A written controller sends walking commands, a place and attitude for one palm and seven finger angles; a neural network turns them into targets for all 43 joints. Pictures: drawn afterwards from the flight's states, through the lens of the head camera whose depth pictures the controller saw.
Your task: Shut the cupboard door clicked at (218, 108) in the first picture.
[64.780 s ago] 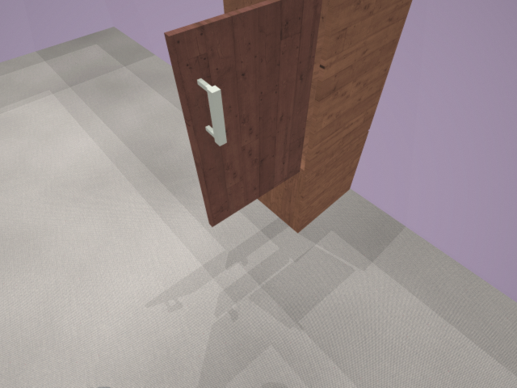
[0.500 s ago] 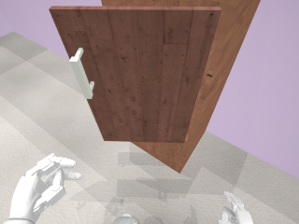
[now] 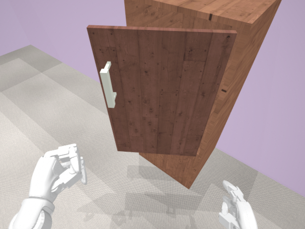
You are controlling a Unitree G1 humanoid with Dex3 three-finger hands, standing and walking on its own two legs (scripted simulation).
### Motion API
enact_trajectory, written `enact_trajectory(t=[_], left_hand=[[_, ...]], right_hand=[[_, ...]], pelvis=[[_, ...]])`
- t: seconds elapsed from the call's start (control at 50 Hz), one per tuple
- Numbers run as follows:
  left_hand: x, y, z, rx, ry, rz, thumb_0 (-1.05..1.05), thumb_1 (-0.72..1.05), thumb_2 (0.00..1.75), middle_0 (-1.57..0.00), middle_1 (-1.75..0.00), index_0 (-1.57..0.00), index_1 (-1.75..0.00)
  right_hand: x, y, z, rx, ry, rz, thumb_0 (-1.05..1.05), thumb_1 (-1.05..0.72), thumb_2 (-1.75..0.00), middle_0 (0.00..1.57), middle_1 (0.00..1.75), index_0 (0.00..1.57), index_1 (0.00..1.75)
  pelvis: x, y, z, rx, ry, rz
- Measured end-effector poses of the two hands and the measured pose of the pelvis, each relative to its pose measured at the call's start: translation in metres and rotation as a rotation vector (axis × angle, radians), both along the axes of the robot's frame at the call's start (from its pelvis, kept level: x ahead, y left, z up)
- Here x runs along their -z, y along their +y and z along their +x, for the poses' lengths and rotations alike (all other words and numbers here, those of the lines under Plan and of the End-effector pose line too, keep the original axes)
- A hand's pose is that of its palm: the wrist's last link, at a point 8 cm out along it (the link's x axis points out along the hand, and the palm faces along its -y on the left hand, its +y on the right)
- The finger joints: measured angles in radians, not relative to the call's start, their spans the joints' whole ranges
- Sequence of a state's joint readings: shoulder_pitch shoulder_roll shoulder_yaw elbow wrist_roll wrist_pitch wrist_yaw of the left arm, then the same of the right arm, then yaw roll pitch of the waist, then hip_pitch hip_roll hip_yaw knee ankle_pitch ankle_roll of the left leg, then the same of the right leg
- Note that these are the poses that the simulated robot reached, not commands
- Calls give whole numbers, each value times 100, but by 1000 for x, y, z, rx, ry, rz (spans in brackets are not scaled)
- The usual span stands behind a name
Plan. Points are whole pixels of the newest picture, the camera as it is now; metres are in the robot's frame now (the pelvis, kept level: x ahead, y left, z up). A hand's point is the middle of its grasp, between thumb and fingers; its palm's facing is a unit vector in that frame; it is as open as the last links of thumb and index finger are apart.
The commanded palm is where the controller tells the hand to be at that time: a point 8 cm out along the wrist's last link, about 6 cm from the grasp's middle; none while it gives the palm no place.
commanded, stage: raise the hand and make a fist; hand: left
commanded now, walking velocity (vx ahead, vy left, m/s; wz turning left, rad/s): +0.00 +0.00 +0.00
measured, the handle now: (109, 85) +0.49 +0.18 +0.12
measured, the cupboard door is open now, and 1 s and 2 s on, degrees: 33 33 33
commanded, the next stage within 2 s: bring the fist close to the handle in 0.58 s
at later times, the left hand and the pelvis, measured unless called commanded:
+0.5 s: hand (85, 159) +0.24 +0.17 +0.12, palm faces +0.05 -1.00 -0.04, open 3.1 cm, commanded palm +0.21 +0.22 +0.13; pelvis +0.01 -0.02 +0.02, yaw +0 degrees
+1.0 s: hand (99, 138) +0.29 +0.16 +0.13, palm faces -0.01 -1.00 -0.05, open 3.1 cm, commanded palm +0.27 +0.21 +0.13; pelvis +0.01 -0.03 +0.02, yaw +0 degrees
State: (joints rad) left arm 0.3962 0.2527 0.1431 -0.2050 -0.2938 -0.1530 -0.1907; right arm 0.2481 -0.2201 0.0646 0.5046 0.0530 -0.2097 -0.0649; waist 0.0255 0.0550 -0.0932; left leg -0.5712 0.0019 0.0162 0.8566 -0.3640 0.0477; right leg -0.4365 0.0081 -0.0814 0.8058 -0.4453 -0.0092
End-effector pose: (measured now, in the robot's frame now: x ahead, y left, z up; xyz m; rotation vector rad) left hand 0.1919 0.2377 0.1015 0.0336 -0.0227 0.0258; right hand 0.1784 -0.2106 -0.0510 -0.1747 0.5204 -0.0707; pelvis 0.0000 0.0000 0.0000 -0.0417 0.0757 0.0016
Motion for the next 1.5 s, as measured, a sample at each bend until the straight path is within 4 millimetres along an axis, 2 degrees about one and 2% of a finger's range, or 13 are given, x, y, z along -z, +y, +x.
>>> enact_trajectory(t=[0.08,0.22,0.26,0.42,0.58,0.7,0.76,0.86,0.94,1.08,1.26,1.38,1.5], left_hand=[[1,-3,4,23,47,10,1,90,90,-127,-147,-127,-147],[-36,7,17,-27,-85,34,1,90,90,-130,-149,-129,-149],[-39,6,21,-20,-83,25,1,90,90,-130,-150,-129,-150],[-8,-14,20,22,94,-14,1,90,90,-130,-150,-129,-150],[-35,-14,22,-37,-80,26,1,90,90,-130,-150,-129,-150],[-20,-28,22,27,39,12,1,90,90,-130,-150,-130,-150],[-14,-27,23,9,61,11,1,90,90,-130,-150,-130,-150],[-27,-17,40,-55,-44,25,1,90,90,-130,-150,-130,-150],[-35,-21,60,-18,-75,24,1,90,90,-130,-150,-130,-150],[-19,-34,91,47,48,-2,1,90,90,-130,-150,-130,-150],[-31,-18,117,-33,-38,10,1,90,90,-130,-150,-129,-150],[-23,-27,131,27,23,-7,1,90,90,-130,-150,-130,-150],[-20,-28,151,-2,18,-19,1,90,90,-130,-150,-130,-150]], right_hand=[[-2,1,-4,-11,16,-7,1,-90,-89,21,30,20,30],[-1,-9,-13,-4,44,-17,1,-90,-89,21,30,20,30],[-1,-14,-14,5,48,-15,1,-90,-89,21,30,20,30],[-5,-33,-18,49,54,-30,1,-90,-89,21,30,20,30],[-3,-42,-11,20,52,-35,1,-91,-89,20,30,20,30],[0,-43,-8,36,47,-5,1,-91,-89,20,30,20,30],[0,-45,-7,39,52,-8,1,-91,-89,20,30,20,30],[5,-48,-8,25,80,-23,1,-91,-89,20,30,20,30],[9,-52,-11,34,98,-22,1,-91,-89,21,30,20,30],[11,-60,-20,92,125,-17,1,-91,-89,21,30,20,30],[12,-64,-25,105,178,-35,1,-91,-89,20,30,20,30],[16,-60,-24,114,198,-32,1,-91,-89,20,30,20,30],[16,-56,-28,115,225,-39,1,-91,-89,20,30,20,30]], pelvis=[[-5,-1,-1,0,-16,4],[-11,-5,1,-3,-39,8],[-13,-6,2,-2,-42,10],[-17,-13,6,12,-45,25],[-15,-22,6,2,-47,26],[-16,-25,8,8,-44,32],[-16,-28,9,8,-45,35],[-15,-33,6,-1,-43,34],[-15,-33,6,-2,-38,33],[-17,-31,11,19,-25,42],[-18,-29,16,27,-18,43],[-19,-24,17,22,-12,38],[-18,-22,15,26,-6,40]])
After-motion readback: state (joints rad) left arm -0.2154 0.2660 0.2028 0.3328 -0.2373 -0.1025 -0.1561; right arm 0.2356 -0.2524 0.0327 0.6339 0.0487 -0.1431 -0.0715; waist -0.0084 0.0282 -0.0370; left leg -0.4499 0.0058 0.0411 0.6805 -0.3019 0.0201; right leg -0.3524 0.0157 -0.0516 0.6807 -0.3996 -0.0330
